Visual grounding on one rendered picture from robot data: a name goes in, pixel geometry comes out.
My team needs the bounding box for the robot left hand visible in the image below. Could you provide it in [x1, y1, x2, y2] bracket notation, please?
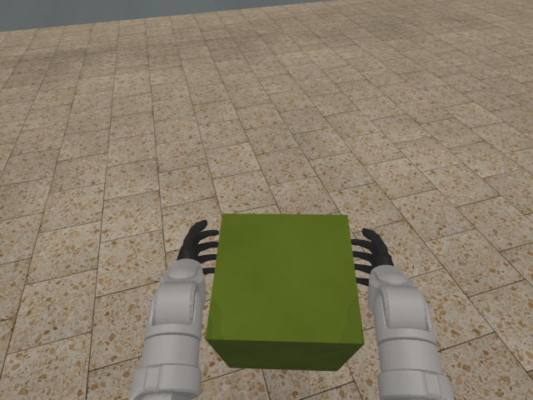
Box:
[177, 220, 219, 275]

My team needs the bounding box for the left robot forearm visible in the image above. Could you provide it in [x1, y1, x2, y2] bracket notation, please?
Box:
[128, 258, 206, 400]

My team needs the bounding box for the robot right hand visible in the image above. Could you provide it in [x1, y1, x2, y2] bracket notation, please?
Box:
[351, 228, 395, 287]

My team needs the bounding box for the carton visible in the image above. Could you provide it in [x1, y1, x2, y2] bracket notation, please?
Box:
[206, 213, 365, 372]

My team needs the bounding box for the right robot forearm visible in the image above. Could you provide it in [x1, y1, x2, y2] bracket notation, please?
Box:
[368, 265, 455, 400]

